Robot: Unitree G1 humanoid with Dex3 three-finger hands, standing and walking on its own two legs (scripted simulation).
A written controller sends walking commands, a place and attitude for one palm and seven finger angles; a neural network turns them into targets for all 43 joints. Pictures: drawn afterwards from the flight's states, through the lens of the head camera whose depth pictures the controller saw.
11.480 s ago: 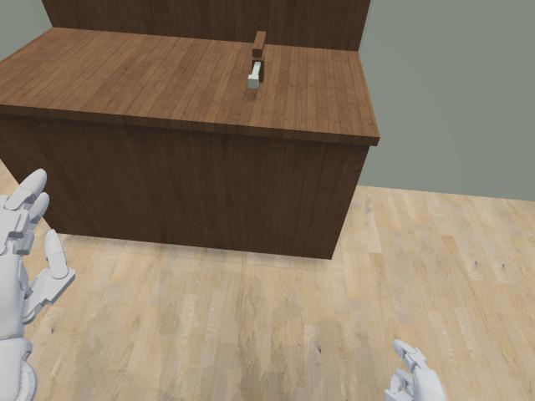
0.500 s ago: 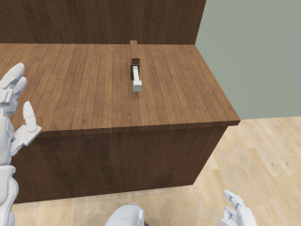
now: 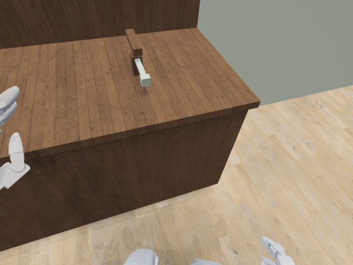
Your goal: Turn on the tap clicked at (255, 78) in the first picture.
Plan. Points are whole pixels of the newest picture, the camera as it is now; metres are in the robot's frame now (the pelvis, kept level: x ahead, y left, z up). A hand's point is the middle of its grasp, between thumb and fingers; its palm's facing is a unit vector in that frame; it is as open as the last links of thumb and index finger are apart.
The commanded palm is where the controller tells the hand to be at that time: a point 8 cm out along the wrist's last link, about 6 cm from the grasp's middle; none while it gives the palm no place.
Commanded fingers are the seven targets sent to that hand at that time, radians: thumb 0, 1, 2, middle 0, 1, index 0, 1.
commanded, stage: come to a stop and stand still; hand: left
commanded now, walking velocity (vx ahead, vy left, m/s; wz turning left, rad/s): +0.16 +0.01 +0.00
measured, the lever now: (145, 80) +0.61 +0.11 +0.07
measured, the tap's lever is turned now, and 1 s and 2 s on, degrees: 0 0 0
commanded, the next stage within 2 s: look again from close up in 0.44 s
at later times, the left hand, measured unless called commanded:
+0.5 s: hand out of the picture +0.21 +0.26 +0.21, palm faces +0.41 -0.79 -0.45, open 7.4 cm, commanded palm +0.16 +0.29 +0.21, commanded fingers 0.00 0.90 0.90 -0.20 -0.30 -0.20 -0.30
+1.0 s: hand (43, 137) +0.27 +0.23 +0.20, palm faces +0.40 -0.81 -0.44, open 7.4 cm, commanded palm +0.21 +0.26 +0.21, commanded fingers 0.00 0.90 0.90 -0.20 -0.30 -0.20 -0.30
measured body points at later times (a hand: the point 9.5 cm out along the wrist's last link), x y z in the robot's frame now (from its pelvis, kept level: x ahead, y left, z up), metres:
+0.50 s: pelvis +0.00 +0.01 +0.03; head +0.01 +0.01 +0.48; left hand +0.18 +0.30 +0.23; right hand +0.16 -0.19 -0.05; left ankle +0.00 +0.14 -0.70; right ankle +0.04 -0.11 -0.69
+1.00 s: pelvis +0.05 -0.02 +0.03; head +0.09 -0.02 +0.48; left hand +0.24 +0.27 +0.23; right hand +0.24 -0.26 -0.05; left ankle +0.04 +0.11 -0.70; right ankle +0.04 -0.11 -0.70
